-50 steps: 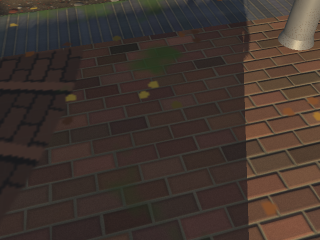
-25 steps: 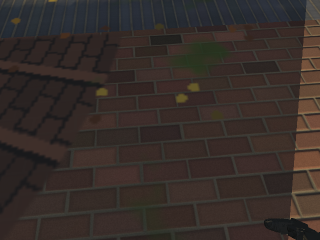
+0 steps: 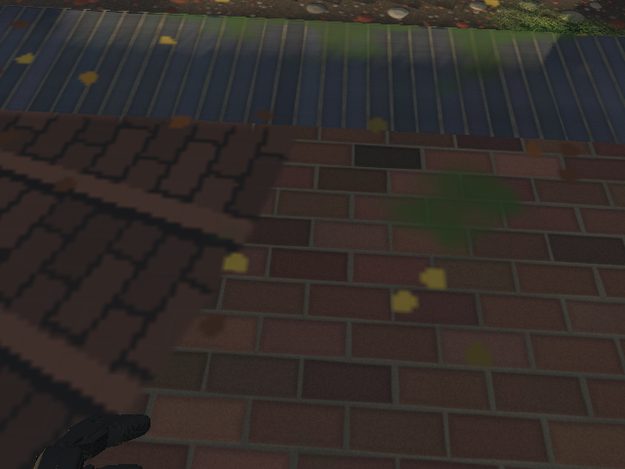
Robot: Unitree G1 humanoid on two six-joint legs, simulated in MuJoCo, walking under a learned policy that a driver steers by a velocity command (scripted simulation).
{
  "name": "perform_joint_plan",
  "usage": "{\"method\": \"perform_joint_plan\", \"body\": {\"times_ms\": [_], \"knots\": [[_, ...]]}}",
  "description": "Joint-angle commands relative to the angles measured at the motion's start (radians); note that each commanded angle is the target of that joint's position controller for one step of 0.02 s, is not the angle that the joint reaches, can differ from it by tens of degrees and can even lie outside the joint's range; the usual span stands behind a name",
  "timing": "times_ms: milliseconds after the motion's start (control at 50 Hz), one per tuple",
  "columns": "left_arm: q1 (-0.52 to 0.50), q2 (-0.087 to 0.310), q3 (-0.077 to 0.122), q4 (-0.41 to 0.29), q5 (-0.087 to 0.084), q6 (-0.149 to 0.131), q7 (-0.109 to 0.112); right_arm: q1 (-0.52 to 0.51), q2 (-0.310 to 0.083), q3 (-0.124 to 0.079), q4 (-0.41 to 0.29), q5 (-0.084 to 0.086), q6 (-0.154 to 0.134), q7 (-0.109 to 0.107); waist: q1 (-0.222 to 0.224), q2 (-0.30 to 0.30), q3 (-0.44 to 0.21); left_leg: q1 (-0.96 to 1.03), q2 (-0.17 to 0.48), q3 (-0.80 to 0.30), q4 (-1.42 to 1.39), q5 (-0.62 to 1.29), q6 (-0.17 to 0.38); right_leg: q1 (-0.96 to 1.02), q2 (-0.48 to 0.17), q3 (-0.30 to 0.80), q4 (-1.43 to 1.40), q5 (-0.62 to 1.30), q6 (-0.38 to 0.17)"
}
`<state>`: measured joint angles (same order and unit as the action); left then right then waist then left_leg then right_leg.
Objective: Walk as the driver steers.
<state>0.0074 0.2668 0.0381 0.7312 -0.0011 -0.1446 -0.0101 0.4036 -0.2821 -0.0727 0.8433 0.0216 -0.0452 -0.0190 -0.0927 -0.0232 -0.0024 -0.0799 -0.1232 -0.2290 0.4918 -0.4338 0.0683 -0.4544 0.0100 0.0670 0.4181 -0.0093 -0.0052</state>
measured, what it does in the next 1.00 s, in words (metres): walks ahead: left foot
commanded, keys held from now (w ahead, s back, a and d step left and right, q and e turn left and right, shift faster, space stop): w+q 0.28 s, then w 0.24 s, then w+e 0.48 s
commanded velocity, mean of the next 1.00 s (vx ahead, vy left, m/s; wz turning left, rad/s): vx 0.50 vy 0.00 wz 0.13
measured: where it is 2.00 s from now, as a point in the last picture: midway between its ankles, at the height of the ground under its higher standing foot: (261, 255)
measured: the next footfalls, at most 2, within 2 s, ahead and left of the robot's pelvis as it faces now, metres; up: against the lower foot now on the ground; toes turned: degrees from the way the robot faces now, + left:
left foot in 0.50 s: +0.39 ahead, +0.19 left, +0.00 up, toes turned +17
right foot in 1.06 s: +0.73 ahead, +0.02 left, +0.00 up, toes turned -1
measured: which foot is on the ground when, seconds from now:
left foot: down 0.00-0.02, up 0.04-0.48, down 0.50-1.00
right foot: down 0.00-0.50, up 0.52-1.00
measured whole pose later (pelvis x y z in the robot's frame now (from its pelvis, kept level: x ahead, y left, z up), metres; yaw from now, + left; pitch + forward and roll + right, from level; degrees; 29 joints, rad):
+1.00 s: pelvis +0.52 +0.11 +0.00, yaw +4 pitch +2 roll +2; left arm 0.11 0.25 0.04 0.74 -0.02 -0.05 -0.06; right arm 0.32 -0.27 -0.08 0.83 0.01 -0.07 -0.01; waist -0.06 -0.04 0.02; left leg 0.11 -0.02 0.23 0.24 -0.39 0.00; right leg -0.63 -0.06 -0.03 0.63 -0.03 -0.06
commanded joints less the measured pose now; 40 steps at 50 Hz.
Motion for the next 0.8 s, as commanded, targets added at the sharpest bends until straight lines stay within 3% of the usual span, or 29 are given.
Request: {"method": "perform_joint_plan", "body": {"times_ms": [20,40,60,80,100,120,140,180,260,320,360,420,460,480,500,520,540,560,580,600,620,640,660,680,740,800], "knots": [[0.352,0.277,0.090,-0.005,0.030,-0.012,0.018,0.011,-0.022,0.008,-0.111,0.005,-0.019,0.003,0.179,-0.097,-0.333,-0.435,0.037,0.010,0.522,0.211,-0.008,0.788,-0.339,0.409,-0.001,-0.167,-0.218],[0.387,0.250,0.089,0.020,0.005,0.003,0.011,0.071,-0.049,0.016,-0.128,0.016,-0.027,0.005,0.157,-0.310,-0.374,-0.657,0.047,0.055,0.721,-0.170,-0.026,0.876,-0.466,0.718,-0.076,-0.343,-0.286],[0.333,0.150,0.063,-0.006,-0.003,0.011,0.013,0.021,-0.143,-0.007,-0.114,0.024,-0.022,0.006,0.172,-0.167,-0.235,-0.729,0.115,0.034,0.812,-0.102,-0.034,0.765,-0.432,0.620,-0.096,-0.442,-0.243],[0.284,0.116,0.053,-0.018,0.000,0.022,0.015,-0.060,-0.156,-0.013,-0.127,0.015,-0.014,0.005,0.175,-0.073,-0.123,-0.726,0.150,0.074,0.822,-0.015,-0.043,0.629,-0.381,0.456,-0.113,-0.373,-0.198],[0.238,0.106,0.047,-0.015,0.006,0.028,0.014,-0.105,-0.138,-0.015,-0.143,0.004,-0.013,0.006,0.154,-0.032,-0.046,-0.702,0.177,0.089,0.777,0.048,-0.047,0.502,-0.334,0.352,-0.150,-0.271,-0.181],[0.214,0.090,0.040,-0.011,0.012,0.028,0.014,-0.120,-0.122,-0.019,-0.152,0.000,-0.009,0.009,0.130,-0.048,-0.006,-0.671,0.207,0.090,0.735,0.086,-0.047,0.423,-0.303,0.275,-0.179,-0.192,-0.171],[0.202,0.088,0.039,-0.007,0.016,0.027,0.012,-0.107,-0.096,-0.017,-0.156,0.005,-0.002,0.014,0.112,-0.062,0.012,-0.633,0.224,0.104,0.716,0.107,-0.047,0.363,-0.278,0.208,-0.213,-0.159,-0.167],[0.201,0.101,0.048,0.008,0.007,0.017,0.007,-0.115,-0.058,-0.008,-0.176,0.009,0.010,0.020,0.102,-0.074,0.022,-0.628,0.241,0.128,0.672,0.137,-0.059,0.324,-0.270,0.117,-0.253,-0.066,-0.188],[0.214,0.143,0.065,0.030,0.004,0.017,0.009,-0.183,-0.047,-0.004,-0.218,0.001,0.009,0.028,0.108,-0.040,0.018,-0.658,0.249,0.140,0.495,0.306,-0.072,0.361,-0.264,-0.029,-0.271,0.090,-0.190],[0.247,0.157,0.067,0.049,-0.002,0.026,0.011,-0.284,-0.021,0.008,-0.246,-0.002,-0.004,0.046,0.146,-0.028,0.037,-0.592,0.226,0.186,0.297,0.445,-0.057,0.361,-0.238,-0.118,-0.273,0.098,-0.168],[0.290,0.172,0.069,0.069,-0.012,0.034,0.009,-0.347,-0.012,0.014,-0.267,0.000,-0.008,0.055,0.168,-0.024,0.057,-0.563,0.206,0.215,0.210,0.451,-0.044,0.388,-0.250,-0.134,-0.274,0.087,-0.165],[0.331,0.198,0.075,0.100,-0.031,0.051,0.006,-0.408,-0.034,0.011,-0.304,0.002,-0.012,0.066,0.163,-0.037,0.082,-0.566,0.185,0.234,0.125,0.354,-0.009,0.485,-0.297,-0.130,-0.241,0.147,-0.157],[0.328,0.222,0.079,0.111,-0.036,0.064,0.009,-0.374,-0.068,-0.004,-0.307,-0.005,-0.012,0.069,0.116,-0.068,0.044,-0.463,0.140,0.272,0.081,0.265,0.027,0.531,-0.306,-0.149,-0.140,0.408,-0.138],[0.318,0.229,0.078,0.116,-0.037,0.071,0.013,-0.272,-0.100,-0.023,-0.282,-0.008,-0.012,0.066,0.047,-0.071,-0.024,-0.301,0.104,0.300,0.034,0.291,0.053,0.517,-0.285,-0.185,-0.006,0.559,-0.117],[0.326,0.209,0.067,0.116,-0.031,0.074,0.018,-0.117,-0.151,-0.052,-0.233,-0.008,-0.009,0.056,-0.026,-0.056,-0.117,-0.048,0.079,0.303,0.015,0.352,0.079,0.417,-0.244,-0.226,0.185,0.571,-0.085],[0.330,0.152,0.040,0.082,0.004,0.067,0.020,0.056,-0.241,-0.078,-0.203,-0.013,0.000,0.036,-0.082,0.085,-0.256,0.284,0.283,0.039,0.063,0.438,0.143,0.151,-0.190,-0.246,0.524,0.185,-0.039],[0.449,0.043,0.003,0.071,0.001,0.043,0.004,0.034,-0.299,-0.071,-0.205,-0.020,-0.004,0.037,0.023,0.286,-0.394,0.508,0.525,-0.465,-0.077,0.276,0.313,-0.188,-0.012,-0.113,0.833,-0.600,0.003],[0.362,0.152,0.031,0.084,-0.041,0.026,-0.004,0.048,-0.204,-0.051,-0.208,-0.021,-0.012,0.040,-0.043,0.152,-0.377,0.460,0.522,-0.468,-0.139,0.212,0.287,-0.276,-0.044,0.027,0.930,-0.592,-0.009],[0.277,0.171,0.038,0.051,-0.062,0.022,-0.005,-0.005,-0.167,-0.037,-0.196,-0.020,-0.020,0.041,-0.032,0.139,-0.212,0.330,0.483,-0.279,-0.151,0.286,0.239,-0.339,-0.084,0.011,0.920,-0.507,-0.019],[0.250,0.156,0.035,0.051,-0.047,0.024,0.001,-0.072,-0.136,-0.027,-0.193,-0.017,-0.026,0.042,0.010,0.076,-0.134,0.186,0.437,-0.159,-0.171,0.362,0.201,-0.303,-0.129,0.003,0.852,-0.415,-0.020],[0.245,0.152,0.041,0.056,-0.028,0.033,0.005,-0.128,-0.105,-0.019,-0.193,-0.023,-0.032,0.046,0.046,0.082,-0.078,0.069,0.401,-0.073,-0.206,0.413,0.181,-0.256,-0.153,0.003,0.797,-0.356,-0.014],[0.287,0.138,0.042,0.070,-0.027,0.051,0.004,-0.163,-0.080,-0.013,-0.194,-0.031,-0.040,0.047,0.083,0.094,-0.060,-0.004,0.377,-0.011,-0.254,0.420,0.166,-0.193,-0.171,0.017,0.780,-0.301,-0.013],[0.317,0.115,0.039,0.078,-0.031,0.066,0.004,-0.172,-0.084,-0.017,-0.185,-0.034,-0.051,0.048,0.101,0.120,-0.057,-0.054,0.385,0.017,-0.291,0.443,0.180,-0.151,-0.171,0.020,0.772,-0.276,-0.003],[0.328,0.098,0.037,0.082,-0.031,0.079,0.006,-0.181,-0.082,-0.019,-0.174,-0.032,-0.063,0.048,0.114,0.106,-0.039,-0.081,0.383,0.062,-0.316,0.477,0.182,-0.150,-0.171,0.026,0.754,-0.258,0.007],[0.263,0.087,0.040,0.061,-0.027,0.092,0.012,-0.169,-0.087,-0.025,-0.138,-0.041,-0.076,0.035,0.108,0.072,0.019,-0.081,0.362,0.180,-0.355,0.529,0.157,-0.237,-0.156,0.056,0.651,-0.126,0.024],[0.203,0.067,0.035,0.040,-0.021,0.084,-0.001,-0.159,-0.099,-0.027,-0.118,-0.039,-0.075,0.023,0.089,0.071,0.036,-0.053,0.334,0.285,-0.368,0.537,0.121,-0.235,-0.133,0.036,0.465,0.059,0.018]]}}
